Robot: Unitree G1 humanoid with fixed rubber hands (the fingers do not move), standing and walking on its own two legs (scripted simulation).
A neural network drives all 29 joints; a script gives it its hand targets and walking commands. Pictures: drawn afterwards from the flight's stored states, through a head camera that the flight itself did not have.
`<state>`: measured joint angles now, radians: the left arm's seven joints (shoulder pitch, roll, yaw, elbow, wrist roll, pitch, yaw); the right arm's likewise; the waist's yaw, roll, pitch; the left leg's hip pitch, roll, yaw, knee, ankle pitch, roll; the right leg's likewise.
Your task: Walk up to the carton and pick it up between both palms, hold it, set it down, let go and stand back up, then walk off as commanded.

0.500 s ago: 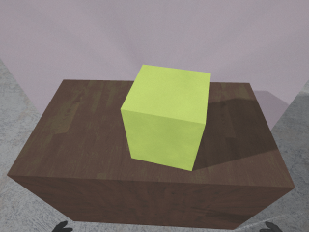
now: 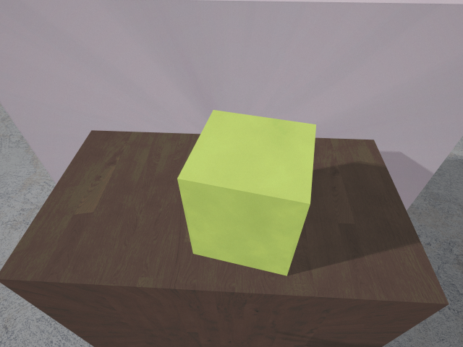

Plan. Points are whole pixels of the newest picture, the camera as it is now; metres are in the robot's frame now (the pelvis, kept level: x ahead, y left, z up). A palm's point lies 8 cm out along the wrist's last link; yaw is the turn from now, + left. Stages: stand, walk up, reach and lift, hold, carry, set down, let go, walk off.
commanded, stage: walk up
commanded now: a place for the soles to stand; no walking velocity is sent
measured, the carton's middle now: (250, 193) +0.43 -0.01 +0.01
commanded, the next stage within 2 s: stand in 0.86 s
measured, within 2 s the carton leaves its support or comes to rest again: neither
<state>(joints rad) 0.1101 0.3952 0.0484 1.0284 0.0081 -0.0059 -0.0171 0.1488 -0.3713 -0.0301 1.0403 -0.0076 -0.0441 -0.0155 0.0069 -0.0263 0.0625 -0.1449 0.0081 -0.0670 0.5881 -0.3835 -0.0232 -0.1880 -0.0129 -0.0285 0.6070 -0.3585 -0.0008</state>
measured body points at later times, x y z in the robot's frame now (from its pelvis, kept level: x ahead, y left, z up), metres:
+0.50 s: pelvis +0.01 +0.00 +0.00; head +0.05 +0.01 +0.44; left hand +0.10 +0.31 -0.13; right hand +0.14 -0.31 -0.12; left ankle +0.02 +0.12 -0.73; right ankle +0.01 -0.12 -0.73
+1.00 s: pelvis +0.01 +0.01 +0.02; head +0.01 +0.01 +0.47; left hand +0.15 +0.30 -0.10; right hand +0.11 -0.30 -0.10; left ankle +0.02 +0.12 -0.73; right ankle +0.01 -0.12 -0.73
